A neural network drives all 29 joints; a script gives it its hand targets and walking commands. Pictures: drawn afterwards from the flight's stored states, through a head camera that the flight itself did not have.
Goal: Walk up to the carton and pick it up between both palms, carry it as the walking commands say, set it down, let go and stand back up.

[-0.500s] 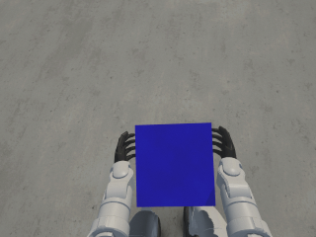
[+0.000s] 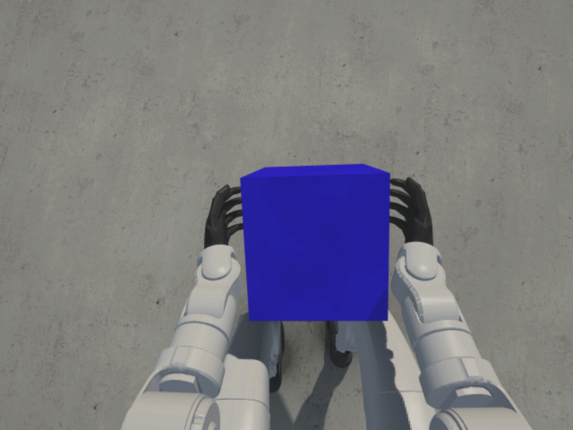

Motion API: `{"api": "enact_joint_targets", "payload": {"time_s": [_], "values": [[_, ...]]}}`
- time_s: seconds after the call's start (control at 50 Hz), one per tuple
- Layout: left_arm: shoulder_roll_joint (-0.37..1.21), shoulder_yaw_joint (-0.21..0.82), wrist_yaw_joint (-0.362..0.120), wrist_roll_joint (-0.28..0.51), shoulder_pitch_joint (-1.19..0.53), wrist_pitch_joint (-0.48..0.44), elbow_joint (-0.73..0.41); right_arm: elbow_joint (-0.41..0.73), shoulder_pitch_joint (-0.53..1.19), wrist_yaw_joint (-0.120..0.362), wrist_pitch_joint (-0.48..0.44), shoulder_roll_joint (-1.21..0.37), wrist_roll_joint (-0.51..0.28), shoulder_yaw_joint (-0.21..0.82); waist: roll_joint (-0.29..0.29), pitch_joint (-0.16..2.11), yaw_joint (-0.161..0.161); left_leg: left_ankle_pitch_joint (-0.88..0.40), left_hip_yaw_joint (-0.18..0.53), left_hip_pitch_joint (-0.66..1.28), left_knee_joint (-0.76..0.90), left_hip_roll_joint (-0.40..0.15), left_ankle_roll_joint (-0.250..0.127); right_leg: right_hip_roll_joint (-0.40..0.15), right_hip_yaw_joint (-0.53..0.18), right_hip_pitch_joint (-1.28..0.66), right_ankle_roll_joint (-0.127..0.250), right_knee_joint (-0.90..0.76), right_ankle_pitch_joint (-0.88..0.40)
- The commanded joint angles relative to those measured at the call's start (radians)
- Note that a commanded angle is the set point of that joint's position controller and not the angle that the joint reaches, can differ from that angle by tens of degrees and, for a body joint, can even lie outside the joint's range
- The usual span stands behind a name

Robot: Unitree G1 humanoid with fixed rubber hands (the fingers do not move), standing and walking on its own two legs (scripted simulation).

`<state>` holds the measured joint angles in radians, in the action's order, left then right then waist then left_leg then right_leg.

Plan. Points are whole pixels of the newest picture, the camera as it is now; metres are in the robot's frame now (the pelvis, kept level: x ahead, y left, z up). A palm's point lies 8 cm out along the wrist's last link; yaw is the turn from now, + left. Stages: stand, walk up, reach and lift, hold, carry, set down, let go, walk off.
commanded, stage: set down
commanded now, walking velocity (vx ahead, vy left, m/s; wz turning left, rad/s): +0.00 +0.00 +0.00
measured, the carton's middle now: (315, 230) +0.37 -0.02 -0.23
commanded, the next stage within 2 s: none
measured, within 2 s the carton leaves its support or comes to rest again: neither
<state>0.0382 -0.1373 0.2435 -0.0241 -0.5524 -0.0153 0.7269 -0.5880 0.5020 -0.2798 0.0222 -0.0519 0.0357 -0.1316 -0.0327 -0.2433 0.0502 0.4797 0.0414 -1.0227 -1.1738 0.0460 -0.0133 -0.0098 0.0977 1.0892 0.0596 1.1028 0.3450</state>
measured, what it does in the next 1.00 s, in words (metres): lowers itself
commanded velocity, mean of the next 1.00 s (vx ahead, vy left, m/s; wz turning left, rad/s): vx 0.00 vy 0.00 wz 0.00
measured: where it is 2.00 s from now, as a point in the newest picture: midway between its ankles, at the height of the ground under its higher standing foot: (306, 354)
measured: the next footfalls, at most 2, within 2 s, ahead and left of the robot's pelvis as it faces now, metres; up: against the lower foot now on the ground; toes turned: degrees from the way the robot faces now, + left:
none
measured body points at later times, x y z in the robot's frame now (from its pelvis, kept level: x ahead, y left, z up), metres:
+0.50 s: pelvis -0.02 +0.01 -0.06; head +0.27 +0.00 +0.28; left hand +0.39 +0.13 -0.22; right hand +0.37 -0.16 -0.21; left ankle +0.04 +0.12 -0.64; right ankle +0.10 -0.09 -0.64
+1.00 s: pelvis -0.05 +0.01 -0.15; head +0.28 -0.01 +0.15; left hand +0.42 +0.12 -0.32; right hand +0.43 -0.16 -0.31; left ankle +0.04 +0.12 -0.64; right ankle +0.10 -0.09 -0.64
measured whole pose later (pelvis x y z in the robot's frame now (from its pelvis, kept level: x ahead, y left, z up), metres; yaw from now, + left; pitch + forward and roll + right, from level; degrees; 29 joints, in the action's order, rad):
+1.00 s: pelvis -0.05 +0.01 -0.15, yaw -1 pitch +28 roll -1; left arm -0.09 -0.11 0.33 0.15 -1.01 0.05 0.82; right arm -0.79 1.05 -0.29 0.07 0.12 -0.03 -0.13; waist -0.06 -0.36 0.02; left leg 0.60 0.03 -1.66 -1.77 0.05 -0.01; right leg -0.01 0.10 1.73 0.06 1.66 0.42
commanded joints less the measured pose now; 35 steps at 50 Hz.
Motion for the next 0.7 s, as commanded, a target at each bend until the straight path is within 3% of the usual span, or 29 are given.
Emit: {"api": "enact_joint_targets", "payload": {"time_s": [0.0, 0.14, 0.26, 0.36, 0.54, 0.62, 0.68], "values": [[0.071, 0.261, -0.058, 0.022, -0.437, -0.106, -0.189, 0.066, 0.375, 0.066, -0.102, -0.144, -0.087, 0.277, 0.007, 0.914, -0.010, -0.276, 0.037, -0.038, 0.102, 0.098, -0.043, 0.106, -0.235, -0.493, -0.041, -0.006, -0.400], [0.067, 0.269, -0.059, 0.023, -0.451, -0.124, -0.176, 0.042, 0.381, 0.079, -0.120, -0.112, -0.071, 0.238, -0.013, 1.030, 0.004, -0.351, 0.038, -0.121, 0.037, 0.107, -0.031, 0.113, -0.228, -0.422, -0.045, 0.064, -0.499], [0.057, 0.284, -0.044, 0.042, -0.495, -0.118, -0.205, 0.081, 0.436, 0.088, -0.117, -0.087, -0.104, 0.245, -0.011, 1.173, -0.009, -0.375, 0.025, -0.148, -0.022, 0.110, -0.025, 0.122, -0.214, -0.380, -0.047, 0.124, -0.508], [0.040, 0.285, -0.033, 0.057, -0.579, -0.095, -0.207, 0.083, 0.532, 0.090, -0.100, -0.053, -0.132, 0.243, -0.013, 1.187, -0.017, -0.304, 0.016, -0.204, -0.059, 0.106, -0.025, 0.123, -0.206, -0.312, -0.044, 0.162, -0.410], [0.058, 0.285, -0.041, 0.084, -0.780, -0.047, -0.154, -0.025, 0.717, 0.094, -0.057, -0.052, -0.145, 0.204, -0.027, 1.128, -0.003, -0.084, -0.001, -0.337, -0.143, 0.094, -0.016, 0.116, -0.210, -0.169, -0.034, 0.225, -0.140], [0.120, 0.297, -0.053, 0.089, -0.854, -0.034, -0.124, -0.069, 0.806, 0.106, -0.046, -0.112, -0.146, 0.207, -0.033, 1.139, -0.004, -0.063, -0.006, -0.379, -0.193, 0.096, -0.010, 0.122, -0.209, -0.116, -0.032, 0.273, -0.104], [0.251, 0.322, -0.076, 0.078, -0.933, -0.027, -0.101, -0.092, 0.906, 0.131, -0.038, -0.245, -0.133, 0.233, -0.027, 1.158, -0.008, -0.065, -0.008, -0.420, -0.240, 0.104, -0.007, 0.133, -0.207, -0.071, -0.033, 0.322, -0.105]]}}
